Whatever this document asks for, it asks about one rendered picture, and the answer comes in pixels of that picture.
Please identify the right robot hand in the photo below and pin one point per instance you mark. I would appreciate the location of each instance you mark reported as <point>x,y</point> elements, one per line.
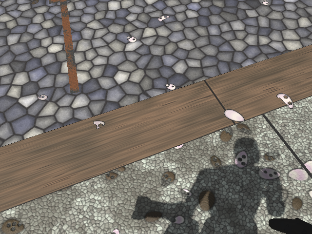
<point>290,226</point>

